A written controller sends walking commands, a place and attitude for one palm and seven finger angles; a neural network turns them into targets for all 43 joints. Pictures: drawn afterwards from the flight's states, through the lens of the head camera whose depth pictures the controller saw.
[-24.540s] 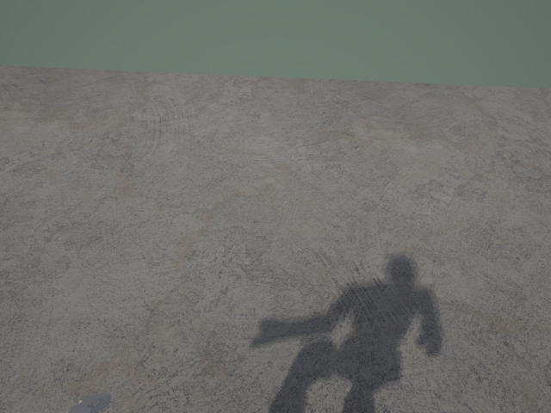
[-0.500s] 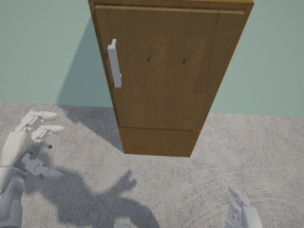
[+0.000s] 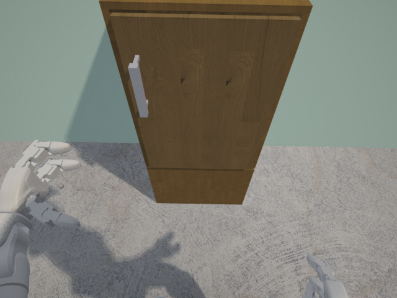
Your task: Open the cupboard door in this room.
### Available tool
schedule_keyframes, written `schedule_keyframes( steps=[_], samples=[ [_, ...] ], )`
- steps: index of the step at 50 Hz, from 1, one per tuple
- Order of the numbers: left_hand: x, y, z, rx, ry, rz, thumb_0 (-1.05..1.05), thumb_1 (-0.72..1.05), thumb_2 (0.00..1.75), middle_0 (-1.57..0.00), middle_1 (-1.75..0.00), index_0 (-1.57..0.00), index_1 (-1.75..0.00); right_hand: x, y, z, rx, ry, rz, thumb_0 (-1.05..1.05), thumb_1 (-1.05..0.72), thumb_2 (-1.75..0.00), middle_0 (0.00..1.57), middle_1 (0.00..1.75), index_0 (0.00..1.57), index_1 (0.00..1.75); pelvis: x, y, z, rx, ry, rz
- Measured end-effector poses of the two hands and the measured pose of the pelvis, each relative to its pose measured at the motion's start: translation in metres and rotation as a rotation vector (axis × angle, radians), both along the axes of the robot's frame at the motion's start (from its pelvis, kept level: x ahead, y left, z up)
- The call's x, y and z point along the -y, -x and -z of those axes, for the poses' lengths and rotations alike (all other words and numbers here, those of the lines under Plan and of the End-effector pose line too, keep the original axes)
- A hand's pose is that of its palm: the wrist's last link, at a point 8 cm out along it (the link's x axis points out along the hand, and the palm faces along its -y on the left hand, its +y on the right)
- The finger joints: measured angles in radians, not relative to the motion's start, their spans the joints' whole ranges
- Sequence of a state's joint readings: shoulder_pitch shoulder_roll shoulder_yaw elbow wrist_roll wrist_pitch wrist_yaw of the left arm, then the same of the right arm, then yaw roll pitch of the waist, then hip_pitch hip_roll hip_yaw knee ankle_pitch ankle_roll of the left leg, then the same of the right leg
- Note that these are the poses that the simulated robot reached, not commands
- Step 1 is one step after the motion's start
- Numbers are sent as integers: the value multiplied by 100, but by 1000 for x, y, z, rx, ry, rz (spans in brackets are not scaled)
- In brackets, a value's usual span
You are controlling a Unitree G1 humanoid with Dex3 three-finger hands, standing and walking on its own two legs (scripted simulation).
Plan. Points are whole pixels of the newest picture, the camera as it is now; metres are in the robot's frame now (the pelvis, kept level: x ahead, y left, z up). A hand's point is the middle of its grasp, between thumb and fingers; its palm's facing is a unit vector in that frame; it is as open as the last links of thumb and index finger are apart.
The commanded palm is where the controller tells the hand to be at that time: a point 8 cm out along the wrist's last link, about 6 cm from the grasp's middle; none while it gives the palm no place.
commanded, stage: raise the hand with hooked fingers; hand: left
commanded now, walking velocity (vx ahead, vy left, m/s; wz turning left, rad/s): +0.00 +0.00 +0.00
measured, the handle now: (140, 87) +0.60 +0.19 +0.07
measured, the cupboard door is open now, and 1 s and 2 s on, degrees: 0 0 0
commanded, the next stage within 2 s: move the hooked fingers beside the handle in 0.10 s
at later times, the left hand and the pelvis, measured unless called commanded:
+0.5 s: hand (70, 169) +0.33 +0.27 +0.08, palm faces +0.04 -1.00 -0.02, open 14.0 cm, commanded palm +0.30 +0.32 +0.08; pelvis -0.01 +0.00 +0.00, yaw +1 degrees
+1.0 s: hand (90, 137) +0.41 +0.26 +0.08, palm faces +0.00 -1.00 -0.01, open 14.0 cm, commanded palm +0.39 +0.31 +0.07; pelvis -0.01 +0.01 -0.01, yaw -1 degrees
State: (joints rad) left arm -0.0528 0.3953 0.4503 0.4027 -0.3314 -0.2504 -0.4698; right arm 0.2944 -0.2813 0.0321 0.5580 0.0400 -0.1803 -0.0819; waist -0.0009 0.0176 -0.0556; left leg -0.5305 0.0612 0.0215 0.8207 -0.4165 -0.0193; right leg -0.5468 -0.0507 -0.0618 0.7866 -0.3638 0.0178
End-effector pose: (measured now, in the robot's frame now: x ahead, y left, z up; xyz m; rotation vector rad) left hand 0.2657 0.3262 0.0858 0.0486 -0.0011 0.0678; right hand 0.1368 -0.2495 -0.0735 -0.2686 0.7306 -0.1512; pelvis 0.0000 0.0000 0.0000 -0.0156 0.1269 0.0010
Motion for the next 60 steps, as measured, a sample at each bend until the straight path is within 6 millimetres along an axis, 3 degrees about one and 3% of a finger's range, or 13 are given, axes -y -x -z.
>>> schedule_keyframes(
  steps=[16, 22, 31, 43, 54, 60],
  samples=[
    [-2, 2, 1, -2, 26, 0, -1, -50, 30, -30, -120, -30, -120, -9, -7, 1, 23, -8, -34, 1, -90, -90, 21, 30, 21, 30, 0, 6, 1, 5, -2, -8],
    [-4, -24, 6, -8, 41, 4, -1, -50, 30, -30, -121, -30, -120, -4, 1, 5, -16, 19, -26, 1, -90, -90, 21, 30, 21, 30, 1, 12, 4, -5, 2, -15],
    [7, -66, 0, 1, 43, 52, -1, -50, 30, -30, -120, -30, -120, 3, 31, 13, -99, 22, 37, 1, -90, -90, 21, 30, 21, 30, -3, 8, 4, -39, 0, 4],
    [-2, -95, 10, -13, 43, 16, -1, -50, 30, -30, -120, -30, -120, 9, 66, 25, -251, 34, 87, 1, -90, -90, 21, 30, 21, 30, -5, 7, 8, -76, 4, 12],
    [19, -138, 8, -27, 56, 66, -1, -50, 30, -30, -120, -30, -120, 9, 81, 32, -317, 34, 121, 0, -90, -90, 21, 30, 21, 30, -9, 7, 13, -115, 8, 14],
    [19, -156, 10, -25, 37, 31, -1, -50, 30, -30, -120, -30, -120, 8, 94, 35, -358, 26, 143, 0, -90, -90, 21, 30, 21, 30, -8, 8, 16, -138, 6, 25]
  ],
)
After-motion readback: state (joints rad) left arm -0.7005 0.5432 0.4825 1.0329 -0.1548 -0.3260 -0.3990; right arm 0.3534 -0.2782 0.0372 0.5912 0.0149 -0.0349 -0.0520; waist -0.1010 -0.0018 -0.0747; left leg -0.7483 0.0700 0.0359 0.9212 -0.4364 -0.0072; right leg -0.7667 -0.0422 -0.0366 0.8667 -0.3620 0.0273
